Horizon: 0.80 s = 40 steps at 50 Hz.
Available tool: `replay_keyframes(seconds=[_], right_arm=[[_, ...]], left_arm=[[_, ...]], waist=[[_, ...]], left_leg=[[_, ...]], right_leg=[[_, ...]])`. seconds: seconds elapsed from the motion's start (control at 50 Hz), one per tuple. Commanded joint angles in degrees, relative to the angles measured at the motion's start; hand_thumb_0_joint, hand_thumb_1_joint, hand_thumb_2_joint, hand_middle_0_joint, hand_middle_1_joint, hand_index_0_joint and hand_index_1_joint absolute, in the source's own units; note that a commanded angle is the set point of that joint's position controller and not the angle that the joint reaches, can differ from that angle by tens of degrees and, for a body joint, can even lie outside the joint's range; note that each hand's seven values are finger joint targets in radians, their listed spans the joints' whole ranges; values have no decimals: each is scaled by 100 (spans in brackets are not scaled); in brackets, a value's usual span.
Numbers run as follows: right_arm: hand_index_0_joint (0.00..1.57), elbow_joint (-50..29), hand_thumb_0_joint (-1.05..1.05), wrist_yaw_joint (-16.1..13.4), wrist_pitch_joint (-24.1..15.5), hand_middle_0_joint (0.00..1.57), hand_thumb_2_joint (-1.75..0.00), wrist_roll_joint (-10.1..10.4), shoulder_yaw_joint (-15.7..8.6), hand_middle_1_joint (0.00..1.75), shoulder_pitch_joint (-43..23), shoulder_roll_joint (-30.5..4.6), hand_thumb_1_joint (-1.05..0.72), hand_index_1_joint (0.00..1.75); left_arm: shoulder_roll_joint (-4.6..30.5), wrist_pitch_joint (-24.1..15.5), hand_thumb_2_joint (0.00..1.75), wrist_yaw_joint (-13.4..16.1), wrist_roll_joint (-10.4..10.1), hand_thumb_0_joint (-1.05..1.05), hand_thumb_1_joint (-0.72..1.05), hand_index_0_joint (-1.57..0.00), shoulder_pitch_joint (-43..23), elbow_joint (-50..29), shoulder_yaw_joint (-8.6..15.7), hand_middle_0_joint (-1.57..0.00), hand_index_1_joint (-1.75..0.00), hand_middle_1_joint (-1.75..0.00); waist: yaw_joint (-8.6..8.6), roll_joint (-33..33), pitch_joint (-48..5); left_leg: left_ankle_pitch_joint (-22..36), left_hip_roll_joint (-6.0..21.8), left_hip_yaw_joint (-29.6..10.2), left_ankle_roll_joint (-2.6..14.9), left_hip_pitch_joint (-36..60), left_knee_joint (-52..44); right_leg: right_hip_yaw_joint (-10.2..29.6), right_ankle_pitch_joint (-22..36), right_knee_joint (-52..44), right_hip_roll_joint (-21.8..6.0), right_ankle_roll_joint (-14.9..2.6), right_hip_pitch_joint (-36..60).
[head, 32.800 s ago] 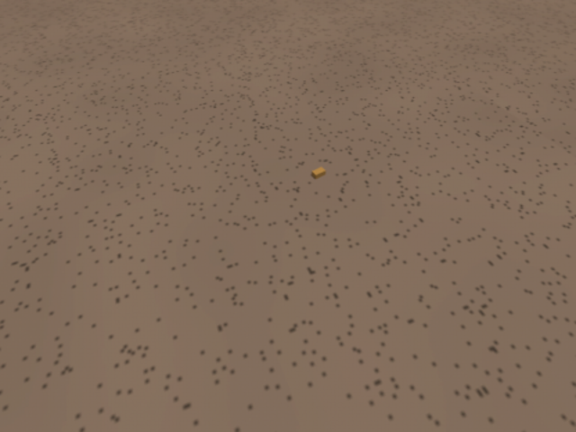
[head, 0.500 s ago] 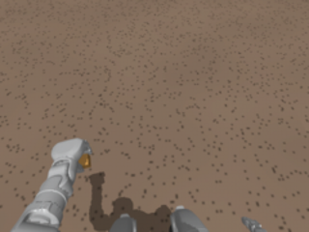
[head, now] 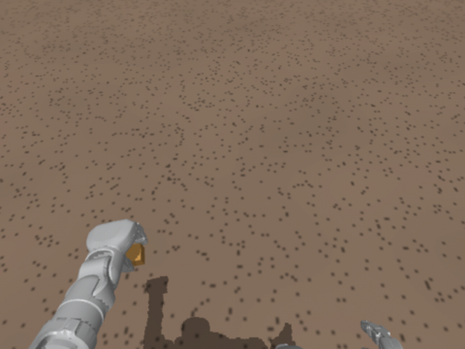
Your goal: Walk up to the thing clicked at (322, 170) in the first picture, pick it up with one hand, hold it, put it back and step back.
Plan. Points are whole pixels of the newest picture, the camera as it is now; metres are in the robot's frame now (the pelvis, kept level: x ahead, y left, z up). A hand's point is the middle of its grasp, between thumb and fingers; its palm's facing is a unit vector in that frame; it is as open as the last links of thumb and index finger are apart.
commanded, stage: hold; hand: left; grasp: from above
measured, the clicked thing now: (127, 256) +0.33 +0.23 -0.11
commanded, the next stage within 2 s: crouch in 1.68 s
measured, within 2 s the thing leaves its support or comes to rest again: neither
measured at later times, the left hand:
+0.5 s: hand (118, 255) +0.31 +0.22 -0.04, palm faces -0.43 -0.08 -0.90, open 6.7 cm
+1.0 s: hand (118, 257) +0.29 +0.21 -0.02, palm faces -0.43 -0.08 -0.90, open 6.7 cm
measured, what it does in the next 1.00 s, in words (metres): stands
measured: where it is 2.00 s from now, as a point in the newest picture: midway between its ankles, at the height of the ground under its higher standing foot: outside the picture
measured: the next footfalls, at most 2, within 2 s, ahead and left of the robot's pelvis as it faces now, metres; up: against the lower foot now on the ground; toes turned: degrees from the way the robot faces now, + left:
none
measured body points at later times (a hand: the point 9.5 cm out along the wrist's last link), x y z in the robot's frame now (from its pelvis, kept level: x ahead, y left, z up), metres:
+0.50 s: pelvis +0.00 +0.00 +0.01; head +0.03 -0.02 +0.46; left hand +0.33 +0.22 +0.02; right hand +0.12 -0.26 -0.11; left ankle +0.00 +0.11 -0.71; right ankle +0.02 -0.13 -0.71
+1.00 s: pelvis +0.00 -0.01 +0.02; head +0.01 -0.03 +0.47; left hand +0.31 +0.21 +0.04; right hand +0.13 -0.26 -0.10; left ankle +0.00 +0.11 -0.71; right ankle +0.02 -0.13 -0.71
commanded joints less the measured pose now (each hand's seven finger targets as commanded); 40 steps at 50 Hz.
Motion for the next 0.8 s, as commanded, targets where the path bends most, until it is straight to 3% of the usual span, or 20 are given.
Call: replay_keyframes(seconds=[0.0,0.14,0.18,0.38,0.46,0.48,0.6,0.68,0.72,0.78], right_arm=[[20,-601,0,-27,-181,20,-89,20,-260,30,-38,-845,-89,30],[20,-697,0,21,-141,20,-89,28,-272,30,-102,-883,-89,30],[20,-719,0,30,-125,20,-89,19,-266,30,-114,-859,-89,30],[20,-887,0,32,-98,20,-90,39,-234,30,-298,-863,-89,30],[20,-896,0,34,-76,20,-90,45,-226,30,-282,-851,-89,30],[20,-898,0,32,-65,20,-90,48,-232,30,-303,-856,-90,30],[20,-933,0,24,-49,20,-90,58,-203,30,-394,-824,-90,30],[20,-1004,0,23,-44,20,-90,70,-189,30,-504,-825,-89,30],[20,-1004,0,18,-45,20,-89,74,-194,30,-508,-829,-89,30],[20,-1038,0,10,-49,20,-90,86,-182,30,-582,-834,-90,30]], left_arm=[[1142,-17,10,146,82,0,82,-116,-1707,-1144,404,-110,-20,-26],[1248,-26,9,-1,75,0,81,-115,-1674,-1478,462,-109,-19,-26],[1142,-18,10,-49,105,0,83,-118,-1565,-1438,376,-112,-19,-25],[1303,-20,13,-255,79,0,84,-119,-1503,-1834,507,-113,-21,-27],[1190,-20,13,-293,74,0,84,-118,-1508,-1945,449,-113,-23,-29],[1241,-8,14,-289,97,0,85,-119,-1391,-1889,510,-113,-22,-28],[1267,2,12,-364,132,0,84,-119,-1384,-1986,510,-112,-23,-29],[1225,-24,11,-424,99,0,86,-120,-1338,-2031,484,-113,-22,-29],[1316,-25,9,-432,124,0,86,-118,-1388,-2159,553,-111,-23,-31],[1270,-37,10,-468,62,0,88,-119,-1403,-2201,507,-112,-25,-33]], waist=[[-23,-75,-1501],[53,43,-1525],[67,-26,-1475],[144,-127,-1313],[87,-148,-1320],[164,-157,-1289],[180,-161,-1237],[190,-138,-1007],[230,-97,-1178],[218,-88,-994]], left_leg=[[1695,-155,-52,-8,1021,-651],[1997,-91,-120,-61,1299,-828],[2082,-117,-84,-41,1327,-803],[1685,-152,-46,-1,1382,-1060],[1856,-113,-49,-1,1515,-1111],[1858,-131,-37,1,1538,-1127],[1784,-163,18,30,1602,-1240],[1419,-164,28,31,1605,-1383],[1575,-157,21,18,1691,-1393],[1453,-142,27,11,1718,-1475]], right_leg=[[-4,1434,-611,157,-136,918],[-71,1530,-641,192,-164,1048],[-50,1631,-688,179,-151,1113],[20,1410,-947,127,-122,1340],[-1,1535,-949,153,-132,1338],[-2,1555,-986,137,-121,1411],[41,1541,-1123,97,-102,1516],[46,1177,-1269,86,-107,1486],[55,1291,-1254,92,-105,1579],[42,1157,-1330,103,-112,1520]])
